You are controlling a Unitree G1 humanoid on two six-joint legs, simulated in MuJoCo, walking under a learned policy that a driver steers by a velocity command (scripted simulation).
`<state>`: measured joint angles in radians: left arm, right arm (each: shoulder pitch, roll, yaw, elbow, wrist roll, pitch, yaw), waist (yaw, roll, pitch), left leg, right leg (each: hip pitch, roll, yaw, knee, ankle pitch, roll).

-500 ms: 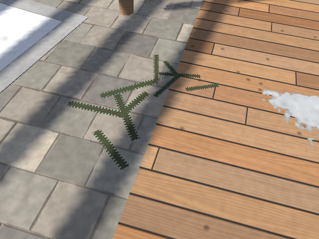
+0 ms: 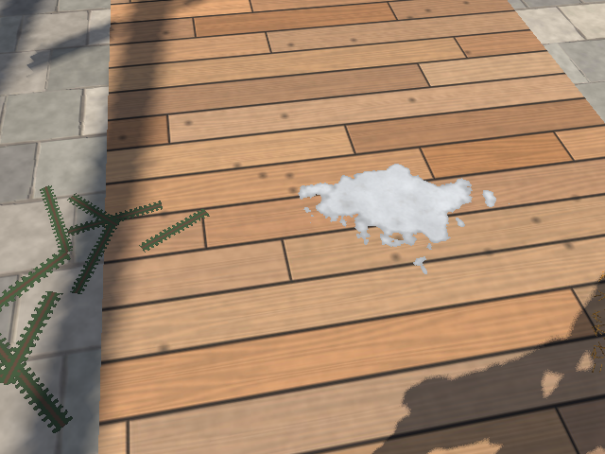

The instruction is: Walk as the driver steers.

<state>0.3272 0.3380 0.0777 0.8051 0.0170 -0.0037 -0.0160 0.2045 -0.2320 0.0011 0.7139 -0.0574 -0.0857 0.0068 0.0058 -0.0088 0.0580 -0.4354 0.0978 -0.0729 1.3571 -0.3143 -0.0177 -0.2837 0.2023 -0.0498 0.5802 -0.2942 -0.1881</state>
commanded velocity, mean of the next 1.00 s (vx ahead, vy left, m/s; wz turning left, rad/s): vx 0.88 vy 0.00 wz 0.47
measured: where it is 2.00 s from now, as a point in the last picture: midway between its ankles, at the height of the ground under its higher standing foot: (262, 201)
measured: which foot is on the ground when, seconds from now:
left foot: up 0.00-0.30, down 0.32-0.74, up 0.76-1.00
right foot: down 0.00-0.32, up 0.34-0.72, down 0.74-1.00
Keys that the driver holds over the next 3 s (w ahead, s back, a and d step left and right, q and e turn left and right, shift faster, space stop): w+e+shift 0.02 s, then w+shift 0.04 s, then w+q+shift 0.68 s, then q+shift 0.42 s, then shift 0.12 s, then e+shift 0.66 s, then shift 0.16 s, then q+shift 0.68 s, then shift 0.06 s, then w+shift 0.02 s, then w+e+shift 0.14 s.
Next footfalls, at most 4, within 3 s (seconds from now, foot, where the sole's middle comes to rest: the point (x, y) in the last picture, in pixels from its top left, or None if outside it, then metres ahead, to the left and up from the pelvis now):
0.32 left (271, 429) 0.52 0.08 -0.76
0.74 right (337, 265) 0.95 -0.07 -0.76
1.10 left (219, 212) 1.13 0.25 -0.76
1.52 right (281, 172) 1.29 0.08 -0.76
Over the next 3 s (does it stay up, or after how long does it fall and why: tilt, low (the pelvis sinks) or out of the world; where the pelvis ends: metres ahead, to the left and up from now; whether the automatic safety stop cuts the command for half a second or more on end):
stays up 1.15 0.17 0.03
